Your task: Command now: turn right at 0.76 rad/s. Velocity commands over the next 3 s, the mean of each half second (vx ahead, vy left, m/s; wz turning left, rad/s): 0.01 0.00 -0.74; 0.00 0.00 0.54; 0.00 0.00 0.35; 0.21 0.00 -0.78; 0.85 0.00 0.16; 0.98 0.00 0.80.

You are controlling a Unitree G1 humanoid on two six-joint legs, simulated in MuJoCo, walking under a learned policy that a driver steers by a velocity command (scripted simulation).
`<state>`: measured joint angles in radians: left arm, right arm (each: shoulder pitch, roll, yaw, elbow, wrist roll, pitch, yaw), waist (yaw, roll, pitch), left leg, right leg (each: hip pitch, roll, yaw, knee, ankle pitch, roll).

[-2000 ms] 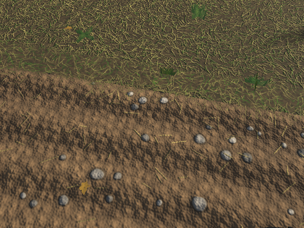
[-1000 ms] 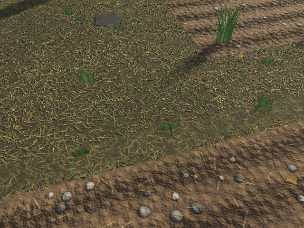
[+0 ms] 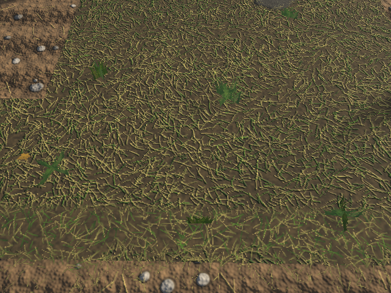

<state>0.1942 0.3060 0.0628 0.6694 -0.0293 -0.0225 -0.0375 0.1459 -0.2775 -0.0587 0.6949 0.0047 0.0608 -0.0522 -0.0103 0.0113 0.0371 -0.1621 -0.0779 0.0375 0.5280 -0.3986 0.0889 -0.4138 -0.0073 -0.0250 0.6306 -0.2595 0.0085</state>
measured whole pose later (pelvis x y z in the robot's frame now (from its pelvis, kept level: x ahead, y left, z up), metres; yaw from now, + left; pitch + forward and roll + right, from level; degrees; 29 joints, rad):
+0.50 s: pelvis +0.10 +0.02 +0.01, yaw -25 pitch +1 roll +0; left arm 0.13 0.34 0.08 0.59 0.00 0.05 0.04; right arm 0.15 -0.29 -0.07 0.72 -0.02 -0.03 0.01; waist -0.01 -0.04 0.03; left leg -0.33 -0.07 -0.12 0.49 -0.18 0.02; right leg -0.36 0.13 0.27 0.90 -0.55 0.06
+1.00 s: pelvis +0.11 -0.01 +0.01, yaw -2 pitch +2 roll +0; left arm 0.15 0.27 0.07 0.66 0.01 0.01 0.04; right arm 0.21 -0.35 -0.11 0.65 0.03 0.07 0.01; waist 0.00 0.03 0.07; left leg -0.56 0.04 -0.03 1.02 -0.35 -0.12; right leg -0.13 0.00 -0.09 0.41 -0.30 -0.03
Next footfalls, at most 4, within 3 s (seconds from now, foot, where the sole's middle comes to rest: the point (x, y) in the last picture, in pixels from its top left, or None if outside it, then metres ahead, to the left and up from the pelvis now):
0.02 right None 0.06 -0.11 -0.77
0.40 left None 0.22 0.08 -0.77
0.74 right None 0.09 -0.11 -0.77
1.18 left None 0.18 0.15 -0.77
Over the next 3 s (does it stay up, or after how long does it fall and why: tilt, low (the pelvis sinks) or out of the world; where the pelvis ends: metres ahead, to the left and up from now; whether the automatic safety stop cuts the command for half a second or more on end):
stays up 0.96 -0.10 -0.02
